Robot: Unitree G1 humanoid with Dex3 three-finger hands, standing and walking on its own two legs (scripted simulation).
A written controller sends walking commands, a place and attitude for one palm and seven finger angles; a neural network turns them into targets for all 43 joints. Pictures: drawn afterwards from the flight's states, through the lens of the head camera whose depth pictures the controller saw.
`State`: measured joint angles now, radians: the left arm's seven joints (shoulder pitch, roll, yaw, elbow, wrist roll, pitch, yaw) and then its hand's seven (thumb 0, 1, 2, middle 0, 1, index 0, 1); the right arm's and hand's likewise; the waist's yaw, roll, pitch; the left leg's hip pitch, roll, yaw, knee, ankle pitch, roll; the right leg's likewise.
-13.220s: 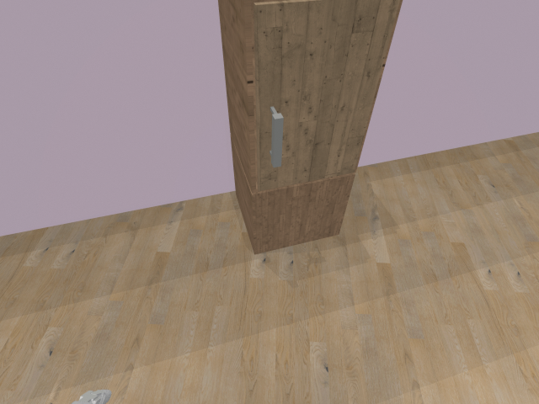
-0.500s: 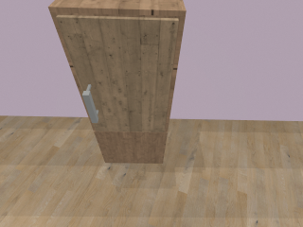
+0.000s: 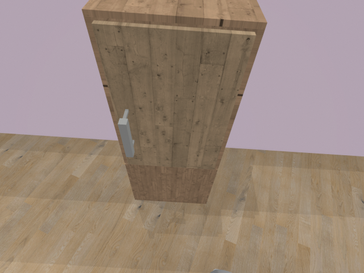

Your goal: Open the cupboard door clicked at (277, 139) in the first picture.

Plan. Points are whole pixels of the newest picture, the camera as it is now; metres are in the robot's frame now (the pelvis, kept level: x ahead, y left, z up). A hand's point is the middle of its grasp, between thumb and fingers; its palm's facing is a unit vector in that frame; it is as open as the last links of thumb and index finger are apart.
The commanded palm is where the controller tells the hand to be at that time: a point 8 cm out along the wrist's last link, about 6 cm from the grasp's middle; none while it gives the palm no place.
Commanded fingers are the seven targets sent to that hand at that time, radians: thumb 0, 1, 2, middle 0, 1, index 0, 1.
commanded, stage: come to a stop and stand still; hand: left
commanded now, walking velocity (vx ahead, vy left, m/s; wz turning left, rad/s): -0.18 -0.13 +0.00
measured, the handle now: (128, 134) +0.54 +0.21 -0.11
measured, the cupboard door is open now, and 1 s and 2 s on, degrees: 0 0 0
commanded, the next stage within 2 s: look again from close up in 0.78 s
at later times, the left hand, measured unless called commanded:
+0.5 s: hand out of the picture +0.06 +0.17 -0.19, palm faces +0.08 -0.97 -0.21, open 7.3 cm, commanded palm none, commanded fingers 0.00 0.90 0.90 -0.20 -0.30 -0.20 -0.30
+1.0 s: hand out of the picture -0.02 +0.12 -0.18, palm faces +0.00 -0.98 -0.21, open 7.4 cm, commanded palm none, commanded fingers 0.00 0.90 0.90 -0.20 -0.30 -0.20 -0.30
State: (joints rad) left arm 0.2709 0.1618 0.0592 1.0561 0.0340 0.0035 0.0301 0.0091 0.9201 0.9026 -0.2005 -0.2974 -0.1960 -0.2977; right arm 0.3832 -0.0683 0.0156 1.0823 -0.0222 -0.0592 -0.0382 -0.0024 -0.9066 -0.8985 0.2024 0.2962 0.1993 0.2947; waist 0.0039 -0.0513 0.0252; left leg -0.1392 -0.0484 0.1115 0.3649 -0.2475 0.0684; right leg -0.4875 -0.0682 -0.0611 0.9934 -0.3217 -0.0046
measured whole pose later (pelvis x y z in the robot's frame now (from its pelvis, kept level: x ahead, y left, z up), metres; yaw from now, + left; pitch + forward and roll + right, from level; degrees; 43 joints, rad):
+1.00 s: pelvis -0.01 -0.04 -0.01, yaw -1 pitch +1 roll +0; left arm 0.35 0.12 0.01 1.05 0.03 -0.02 0.04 0.00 0.91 0.90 -0.20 -0.30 -0.20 -0.30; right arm 0.35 -0.15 -0.02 1.06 -0.02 0.02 -0.03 0.00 -0.91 -0.90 0.20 0.30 0.20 0.30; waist -0.02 0.03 0.02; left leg -0.29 0.05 0.01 0.63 -0.33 0.00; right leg -0.20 0.05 -0.08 0.52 -0.35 -0.07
